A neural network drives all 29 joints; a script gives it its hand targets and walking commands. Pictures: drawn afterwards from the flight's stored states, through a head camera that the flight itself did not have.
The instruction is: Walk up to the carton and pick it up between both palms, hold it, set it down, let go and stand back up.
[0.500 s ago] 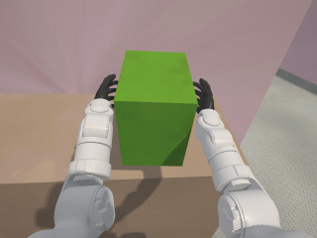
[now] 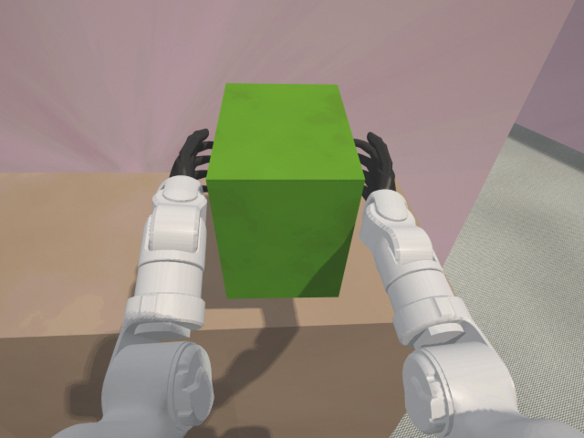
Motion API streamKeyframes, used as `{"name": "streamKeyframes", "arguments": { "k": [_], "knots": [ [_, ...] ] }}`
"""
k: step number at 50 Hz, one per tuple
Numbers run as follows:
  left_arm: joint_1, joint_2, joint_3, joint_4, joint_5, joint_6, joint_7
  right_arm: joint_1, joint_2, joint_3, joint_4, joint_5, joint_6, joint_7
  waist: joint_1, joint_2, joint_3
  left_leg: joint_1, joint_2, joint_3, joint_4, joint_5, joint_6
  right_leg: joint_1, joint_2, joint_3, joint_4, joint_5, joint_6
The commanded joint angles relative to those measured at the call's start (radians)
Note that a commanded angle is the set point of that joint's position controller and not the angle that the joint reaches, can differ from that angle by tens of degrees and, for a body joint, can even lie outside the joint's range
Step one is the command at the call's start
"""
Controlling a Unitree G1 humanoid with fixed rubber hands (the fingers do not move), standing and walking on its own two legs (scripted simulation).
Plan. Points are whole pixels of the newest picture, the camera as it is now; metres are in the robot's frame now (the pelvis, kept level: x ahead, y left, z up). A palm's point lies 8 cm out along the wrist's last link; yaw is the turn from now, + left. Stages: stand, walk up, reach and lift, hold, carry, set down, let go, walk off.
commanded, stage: hold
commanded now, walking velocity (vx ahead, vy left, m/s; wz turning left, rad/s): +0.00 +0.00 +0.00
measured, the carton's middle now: (282, 190) +0.43 -0.01 +0.15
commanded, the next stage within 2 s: none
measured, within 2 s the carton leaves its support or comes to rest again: neither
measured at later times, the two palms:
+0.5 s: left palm (179, 179) +0.37 +0.13 +0.21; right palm (382, 184) +0.37 -0.13 +0.21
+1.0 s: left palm (178, 179) +0.37 +0.13 +0.21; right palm (381, 182) +0.37 -0.13 +0.21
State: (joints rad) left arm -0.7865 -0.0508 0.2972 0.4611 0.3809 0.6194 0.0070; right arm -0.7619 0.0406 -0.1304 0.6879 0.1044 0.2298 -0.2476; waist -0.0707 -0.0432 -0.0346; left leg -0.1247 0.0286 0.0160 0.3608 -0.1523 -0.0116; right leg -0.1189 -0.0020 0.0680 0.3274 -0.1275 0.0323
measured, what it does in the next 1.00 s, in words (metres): stands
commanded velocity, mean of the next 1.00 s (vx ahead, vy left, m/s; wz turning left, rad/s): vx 0.00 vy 0.00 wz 0.00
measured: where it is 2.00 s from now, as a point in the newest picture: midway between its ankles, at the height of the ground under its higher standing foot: outside the picture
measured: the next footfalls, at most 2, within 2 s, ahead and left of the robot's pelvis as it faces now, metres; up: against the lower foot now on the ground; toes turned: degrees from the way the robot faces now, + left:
none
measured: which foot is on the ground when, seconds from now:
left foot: down 0.00-1.00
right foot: down 0.00-1.00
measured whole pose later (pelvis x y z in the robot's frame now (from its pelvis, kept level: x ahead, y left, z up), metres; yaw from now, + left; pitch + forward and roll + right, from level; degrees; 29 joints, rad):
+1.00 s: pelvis +0.00 +0.00 +0.00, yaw +0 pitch -7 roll +0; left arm -0.79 -0.05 0.30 0.38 0.38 0.73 0.00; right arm -0.78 0.04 -0.12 0.62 0.13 0.34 -0.25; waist -0.07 -0.04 -0.03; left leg -0.09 0.03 0.02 0.36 -0.15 -0.01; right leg -0.09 0.00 0.07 0.33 -0.13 0.03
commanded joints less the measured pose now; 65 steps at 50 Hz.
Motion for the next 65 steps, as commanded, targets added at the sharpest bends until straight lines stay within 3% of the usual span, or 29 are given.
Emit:
{"name": "streamKeyframes", "arguments": {
  "k": [1, 5, 7, 8, 10, 12, 13, 16, 17, 22, 25, 28, 29, 31, 32, 34, 38, 41, 45, 49, 50, 52, 54, 55, 57, 58, 60, 63, 65],
  "knots": [
    [-0.58, -0.693, -0.354, -0.205, -0.114, -0.042, -0.082, -0.868, 0.561, 0.491, -0.394, 0.168, -0.053, 0.146, 0.085, 0.065, -0.398, 0.217, -0.06, 0.011, -0.023, 0.269, 0.011, 0.233, 0.098, -0.14, -0.058, 0.122, -0.001],
    [-0.606, -0.676, -0.343, -0.186, -0.102, -0.029, -0.088, -0.865, 0.545, 0.439, -0.348, 0.161, -0.028, 0.15, 0.058, 0.049, -0.359, 0.19, -0.059, 0.009, -0.042, 0.167, 0.008, 0.224, 0.1, -0.134, -0.077, 0.042, -0.004],
    [-0.63, -0.688, -0.36, -0.227, -0.119, -0.033, -0.096, -0.837, 0.556, 0.457, -0.359, 0.157, -0.028, 0.143, 0.042, 0.066, -0.383, 0.2, -0.064, 0.008, -0.038, 0.195, 0.007, 0.233, 0.1, -0.14, -0.067, 0.07, -0.001],
    [-0.626, -0.706, -0.407, -0.226, -0.146, -0.022, -0.086, -0.924, 0.569, 0.495, -0.467, 0.162, -0.036, 0.138, 0.052, 0.052, -0.436, 0.202, -0.062, 0.002, -0.027, 0.224, 0.008, 0.251, 0.099, -0.136, -0.064, 0.103, -0.007],
    [-0.644, -0.706, -0.421, -0.255, -0.146, -0.023, -0.084, -0.859, 0.555, 0.475, -0.413, 0.171, -0.021, 0.136, 0.027, 0.08, -0.447, 0.238, -0.056, -0.011, -0.015, 0.267, -0.005, 0.25, 0.105, -0.14, -0.053, 0.114, -0.006],
    [-0.612, -0.649, -0.332, -0.171, -0.1, -0.011, -0.095, -0.897, 0.558, 0.477, -0.387, 0.173, -0.005, 0.135, 0.071, 0.059, -0.337, 0.164, -0.067, 0.006, -0.044, 0.165, 0.014, 0.234, 0.092, -0.131, -0.077, 0.047, -0.008],
    [-0.585, -0.696, -0.365, -0.219, -0.107, 0.001, -0.096, -0.855, 0.522, 0.474, -0.402, 0.178, -0.007, 0.138, 0.042, 0.076, -0.339, 0.207, -0.059, -0.001, -0.042, 0.217, 0.002, 0.233, 0.098, -0.139, -0.076, 0.071, -0.007],
    [-0.62, -0.696, -0.422, -0.279, -0.154, -0.003, -0.095, -0.891, 0.563, 0.516, -0.477, 0.192, -0.001, 0.126, 0.039, 0.048, -0.448, 0.223, -0.063, -0.002, -0.017, 0.267, 0.006, 0.273, 0.105, -0.132, -0.061, 0.126, -0.004],
    [-0.581, -0.681, -0.388, -0.214, -0.141, 0.006, -0.097, -0.881, 0.57, 0.506, -0.476, 0.185, 0.01, 0.117, 0.043, 0.023, -0.39, 0.187, -0.069, -0.001, -0.027, 0.215, 0.014, 0.275, 0.099, -0.122, -0.077, 0.109, 0.001],
    [-0.576, -0.655, -0.344, -0.173, -0.104, 0.029, -0.122, -0.846, 0.513, 0.425, -0.362, 0.168, 0.035, 0.117, 0.013, 0.063, -0.292, 0.145, -0.072, 0.005, -0.056, 0.132, 0.01, 0.251, 0.095, -0.133, -0.088, 0.043, -0.004],
    [-0.631, -0.641, -0.353, -0.222, -0.105, 0.031, -0.123, -0.87, 0.546, 0.482, -0.368, 0.168, 0.035, 0.129, 0.045, 0.034, -0.302, 0.131, -0.067, 0.014, -0.089, 0.05, 0.03, 0.254, 0.089, -0.135, -0.084, -0.008, 0.001],
    [-0.659, -0.666, -0.366, -0.222, -0.117, 0.027, -0.121, -0.885, 0.57, 0.465, -0.381, 0.168, 0.039, 0.126, 0.024, 0.059, -0.295, 0.104, -0.072, 0.005, -0.088, 0.046, 0.03, 0.24, 0.086, -0.128, -0.074, 0.007, -0.001],
    [-0.61, -0.663, -0.342, -0.216, -0.095, 0.032, -0.127, -0.858, 0.559, 0.476, -0.37, 0.19, 0.039, 0.126, 0.042, 0.072, -0.287, 0.117, -0.071, 0.006, -0.081, 0.093, 0.024, 0.264, 0.091, -0.135, -0.072, 0.038, 0.0],
    [-0.65, -0.656, -0.363, -0.255, -0.12, 0.021, -0.121, -0.887, 0.574, 0.489, -0.428, 0.187, 0.038, 0.126, 0.038, 0.039, -0.382, 0.163, -0.073, 0.014, -0.066, 0.133, 0.028, 0.252, 0.095, -0.135, -0.074, 0.05, -0.001],
    [-0.644, -0.667, -0.404, -0.278, -0.142, 0.031, -0.115, -0.862, 0.57, 0.49, -0.409, 0.209, 0.042, 0.12, 0.021, 0.075, -0.356, 0.17, -0.071, 0.005, -0.051, 0.197, 0.009, 0.249, 0.095, -0.136, -0.069, 0.1, -0.006],
    [-0.648, -0.645, -0.36, -0.224, -0.126, 0.031, -0.117, -0.909, 0.592, 0.509, -0.414, 0.193, 0.049, 0.123, 0.054, 0.017, -0.34, 0.142, -0.074, 0.014, -0.075, 0.095, 0.037, 0.249, 0.089, -0.127, -0.085, 0.026, -0.001],
    [-0.607, -0.66, -0.381, -0.228, -0.141, 0.033, -0.122, -0.885, 0.544, 0.478, -0.438, 0.19, 0.043, 0.116, 0.014, 0.059, -0.356, 0.159, -0.07, 0.002, -0.066, 0.138, 0.018, 0.251, 0.096, -0.129, -0.085, 0.052, -0.005],
    [-0.644, -0.67, -0.428, -0.304, -0.168, 0.019, -0.103, -0.91, 0.602, 0.529, -0.51, 0.221, 0.037, 0.115, 0.027, 0.057, -0.442, 0.192, -0.078, 0.01, -0.032, 0.215, 0.016, 0.261, 0.1, -0.125, -0.065, 0.132, 0.003],
    [-0.612, -0.631, -0.343, -0.147, -0.113, 0.054, -0.125, -0.908, 0.54, 0.443, -0.381, 0.166, 0.061, 0.12, 0.03, 0.035, -0.257, 0.109, -0.069, 0.018, -0.092, 0.017, 0.03, 0.225, 0.086, -0.13, -0.1, -0.037, -0.007],
    [-0.615, -0.639, -0.352, -0.192, -0.106, 0.053, -0.136, -0.874, 0.566, 0.45, -0.35, 0.184, 0.064, 0.119, 0.025, 0.061, -0.284, 0.116, -0.067, 0.014, -0.083, 0.071, 0.029, 0.252, 0.08, -0.118, -0.086, 0.029, -0.005],
    [-0.636, -0.651, -0.375, -0.191, -0.135, 0.047, -0.129, -0.929, 0.583, 0.48, -0.43, 0.192, 0.047, 0.118, 0.034, 0.031, -0.341, 0.128, -0.074, 0.013, -0.066, 0.095, 0.03, 0.24, 0.084, -0.124, -0.091, 0.029, -0.002],
    [-0.623, -0.671, -0.426, -0.262, -0.153, 0.046, -0.118, -0.9, 0.567, 0.499, -0.473, 0.208, 0.042, 0.117, 0.011, 0.093, -0.395, 0.189, -0.07, 0.011, -0.045, 0.204, 0.007, 0.245, 0.1, -0.135, -0.066, 0.107, -0.004],
    [-0.658, -0.659, -0.405, -0.27, -0.148, 0.04, -0.115, -0.878, 0.586, 0.509, -0.401, 0.228, 0.067, 0.113, 0.031, 0.057, -0.369, 0.189, -0.066, 0.002, -0.041, 0.185, 0.01, 0.24, 0.087, -0.122, -0.078, 0.083, -0.008],
    [-0.638, -0.665, -0.411, -0.234, -0.148, 0.04, -0.118, -0.848, 0.561, 0.473, -0.398, 0.203, 0.068, 0.112, -0.006, 0.08, -0.353, 0.185, -0.062, -0.003, -0.046, 0.163, 0.002, 0.228, 0.097, -0.131, -0.085, 0.06, -0.015],
    [-0.675, -0.654, -0.417, -0.221, -0.154, 0.045, -0.122, -0.917, 0.569, 0.478, -0.432, 0.203, 0.061, 0.11, 0.004, 0.072, -0.352, 0.155, -0.068, 0.003, -0.057, 0.093, 0.009, 0.233, 0.082, -0.123, -0.082, 0.03, -0.011],
    [-0.621, -0.668, -0.429, -0.272, -0.152, 0.051, -0.118, -0.903, 0.578, 0.512, -0.473, 0.217, 0.053, 0.111, 0.018, 0.075, -0.389, 0.188, -0.068, 0.008, -0.043, 0.209, 0.005, 0.268, 0.096, -0.127, -0.072, 0.112, -0.007],
    [-0.636, -0.661, -0.411, -0.254, -0.159, 0.047, -0.122, -0.863, 0.574, 0.5, -0.427, 0.22, 0.073, 0.105, 0.0, 0.071, -0.357, 0.176, -0.073, 0.006, -0.032, 0.192, 0.006, 0.263, 0.089, -0.118, -0.079, 0.105, -0.01],
    [-0.603, -0.63, -0.369, -0.198, -0.133, 0.051, -0.131, -0.929, 0.578, 0.509, -0.463, 0.22, 0.063, 0.108, 0.052, 0.027, -0.347, 0.156, -0.076, 0.015, -0.063, 0.125, 0.029, 0.243, 0.083, -0.122, -0.092, 0.036, 0.007],
    [-0.604, -0.631, -0.359, -0.189, -0.129, 0.053, -0.133, -0.894, 0.565, 0.486, -0.419, 0.205, 0.071, 0.108, 0.035, 0.027, -0.315, 0.126, -0.073, 0.011, -0.063, 0.103, 0.024, 0.25, 0.087, -0.119, -0.087, 0.036, -0.005]
  ]
}}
